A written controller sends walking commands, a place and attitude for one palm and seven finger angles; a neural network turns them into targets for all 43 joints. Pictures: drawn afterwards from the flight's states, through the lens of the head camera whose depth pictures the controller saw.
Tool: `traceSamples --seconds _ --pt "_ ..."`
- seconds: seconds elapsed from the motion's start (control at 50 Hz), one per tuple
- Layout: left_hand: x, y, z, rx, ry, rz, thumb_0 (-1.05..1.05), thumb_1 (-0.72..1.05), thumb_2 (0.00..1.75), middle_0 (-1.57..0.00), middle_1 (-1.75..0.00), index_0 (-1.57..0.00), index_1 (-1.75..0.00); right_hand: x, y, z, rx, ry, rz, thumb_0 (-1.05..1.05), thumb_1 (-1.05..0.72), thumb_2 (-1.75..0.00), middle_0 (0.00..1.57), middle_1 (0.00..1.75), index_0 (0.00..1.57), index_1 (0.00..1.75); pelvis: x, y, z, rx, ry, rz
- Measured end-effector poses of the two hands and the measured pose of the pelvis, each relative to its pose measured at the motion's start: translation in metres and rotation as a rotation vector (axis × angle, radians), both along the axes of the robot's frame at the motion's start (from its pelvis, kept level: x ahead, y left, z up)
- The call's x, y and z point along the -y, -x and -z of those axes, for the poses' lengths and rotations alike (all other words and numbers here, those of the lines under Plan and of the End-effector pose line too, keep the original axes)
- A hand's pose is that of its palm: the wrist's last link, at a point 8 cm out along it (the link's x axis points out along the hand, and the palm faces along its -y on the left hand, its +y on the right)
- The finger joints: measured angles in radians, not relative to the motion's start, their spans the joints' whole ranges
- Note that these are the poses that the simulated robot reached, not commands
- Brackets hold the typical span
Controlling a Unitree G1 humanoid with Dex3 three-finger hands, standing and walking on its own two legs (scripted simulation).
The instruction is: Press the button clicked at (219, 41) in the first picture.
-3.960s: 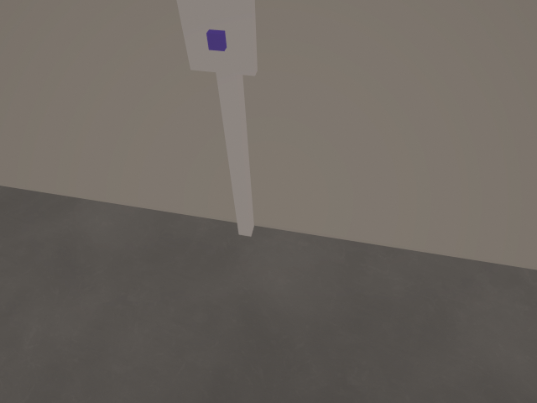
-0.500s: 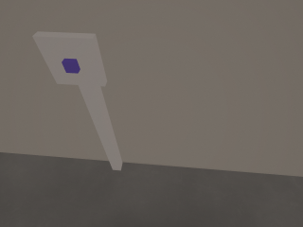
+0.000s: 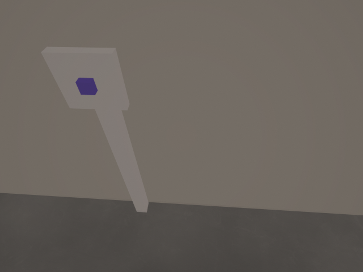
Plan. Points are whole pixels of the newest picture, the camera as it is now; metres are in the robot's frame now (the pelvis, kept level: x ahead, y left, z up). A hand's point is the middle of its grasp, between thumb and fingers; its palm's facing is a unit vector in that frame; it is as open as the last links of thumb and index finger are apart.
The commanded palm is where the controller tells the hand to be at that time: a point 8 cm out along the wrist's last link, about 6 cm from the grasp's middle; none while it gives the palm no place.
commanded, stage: look again from close up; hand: left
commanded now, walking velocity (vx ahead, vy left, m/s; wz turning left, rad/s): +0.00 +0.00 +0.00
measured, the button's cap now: (87, 85) +0.54 +0.28 +0.14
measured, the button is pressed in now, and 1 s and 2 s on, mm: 0 0 0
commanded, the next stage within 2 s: shuffle to correct the standing spot in 0.08 s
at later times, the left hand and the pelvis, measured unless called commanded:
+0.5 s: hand out of the picture +0.02 +0.20 -0.18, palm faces +0.07 -0.98 -0.20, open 7.4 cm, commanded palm none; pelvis +0.02 +0.02 -0.01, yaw +0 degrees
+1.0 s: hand out of the picture +0.04 +0.30 -0.20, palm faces +0.09 -0.97 -0.24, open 7.4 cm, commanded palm none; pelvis +0.05 +0.10 -0.02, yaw +1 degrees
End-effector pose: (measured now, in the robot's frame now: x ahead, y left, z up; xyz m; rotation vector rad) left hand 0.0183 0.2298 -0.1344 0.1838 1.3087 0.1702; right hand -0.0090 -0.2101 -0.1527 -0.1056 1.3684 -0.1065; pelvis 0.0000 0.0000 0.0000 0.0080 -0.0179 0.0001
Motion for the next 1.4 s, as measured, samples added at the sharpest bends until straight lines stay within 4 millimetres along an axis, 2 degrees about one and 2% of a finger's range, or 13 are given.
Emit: traceSamples --seconds 0.18,0.36,0.52,0.6,0.72,0.78,0.86,0.94,1.0,1.08,1.18,1.26,1.4 --pt "0.001 -0.005 0.002 -0.020 0.011 0.002 0.00 0.91 0.89 -0.20 -0.30 -0.20 -0.30 0.001 -0.001 -0.003 -0.032 0.010 -0.001 0.01 -0.91 -0.90 0.19 0.29 0.20 0.30 0.000 -0.005 -0.001 -0.005 -0.001 0.001" --pt "0.002 0.002 0.007 -0.048 0.025 -0.025 0.00 0.91 0.89 -0.20 -0.30 -0.20 -0.30 0.008 -0.015 -0.002 -0.041 0.035 -0.017 0.01 -0.91 -0.90 0.19 0.29 0.19 0.30 -0.003 -0.012 0.002 -0.008 0.002 -0.004" --pt "-0.021 0.005 0.016 -0.080 0.030 -0.065 0.00 0.90 0.89 -0.21 -0.30 -0.20 -0.30 0.000 -0.036 -0.006 -0.024 0.074 -0.030 0.01 -0.91 -0.90 0.19 0.29 0.19 0.30 -0.022 -0.022 0.006 -0.014 -0.003 -0.003" --pt "-0.036 -0.003 0.018 -0.092 0.010 -0.060 0.00 0.90 0.89 -0.21 -0.30 -0.20 -0.30 -0.010 -0.045 -0.004 -0.005 0.076 -0.028 0.01 -0.91 -0.90 0.19 0.29 0.19 0.30 -0.031 -0.028 0.009 -0.016 -0.009 0.010" --pt "-0.048 -0.029 0.010 -0.032 -0.035 -0.051 0.00 0.90 0.89 -0.20 -0.30 -0.20 -0.30 -0.022 -0.055 0.010 -0.011 0.032 -0.021 0.01 -0.91 -0.90 0.19 0.29 0.19 0.30 -0.036 -0.036 0.013 -0.017 -0.008 0.001" --pt "-0.054 -0.031 0.003 0.009 -0.046 -0.075 0.00 0.90 0.89 -0.20 -0.30 -0.20 -0.30 -0.028 -0.070 0.008 -0.014 0.030 -0.047 0.01 -0.91 -0.90 0.19 0.29 0.20 0.30 -0.043 -0.039 0.009 -0.020 -0.016 -0.019" --pt "-0.068 -0.022 0.001 -0.016 -0.037 -0.091 0.00 0.90 0.89 -0.20 -0.30 -0.20 -0.30 -0.037 -0.103 -0.004 0.045 0.038 -0.071 0.01 -0.91 -0.90 0.19 0.29 0.20 0.30 -0.058 -0.040 0.004 -0.024 -0.029 -0.028" --pt "-0.092 -0.015 0.013 -0.059 -0.011 -0.090 0.00 0.90 0.89 -0.21 -0.30 -0.20 -0.30 -0.054 -0.138 -0.013 0.143 0.065 -0.086 0.01 -0.91 -0.90 0.19 0.29 0.19 0.30 -0.081 -0.044 0.008 -0.019 -0.030 -0.024" --pt "-0.116 -0.018 0.030 -0.082 -0.003 -0.090 0.00 0.90 0.89 -0.21 -0.30 -0.20 -0.30 -0.068 -0.152 -0.010 0.208 0.100 -0.085 0.01 -0.91 -0.90 0.19 0.29 0.19 0.30 -0.100 -0.047 0.021 -0.011 -0.011 -0.021" --pt "-0.134 -0.032 0.028 -0.061 -0.011 -0.078 0.00 0.90 0.89 -0.20 -0.30 -0.20 -0.30 -0.087 -0.147 -0.018 0.201 0.101 -0.089 0.01 -0.91 -0.90 0.19 0.29 0.19 0.30 -0.109 -0.049 0.015 -0.012 -0.005 -0.016" --pt "-0.135 -0.052 0.013 -0.013 0.001 -0.045 0.00 0.91 0.90 -0.20 -0.30 -0.20 -0.30 -0.102 -0.134 -0.020 0.169 0.075 -0.066 0.01 -0.91 -0.90 0.20 0.29 0.20 0.30 -0.114 -0.051 0.004 -0.028 -0.003 -0.008" --pt "-0.123 -0.061 0.005 -0.017 0.007 -0.004 0.00 0.91 0.90 -0.20 -0.30 -0.20 -0.30 -0.097 -0.118 -0.014 0.152 0.062 -0.016 0.00 -0.92 -0.90 0.20 0.30 0.20 0.30 -0.112 -0.050 0.002 -0.034 -0.007 0.011" --pt "-0.093 -0.065 -0.001 0.021 -0.012 0.018 0.00 0.92 0.89 -0.20 -0.30 -0.20 -0.30 -0.076 -0.072 0.006 0.038 0.031 0.043 0.01 -0.91 -0.90 0.20 0.29 0.20 0.30 -0.092 -0.046 0.006 -0.021 -0.008 0.007"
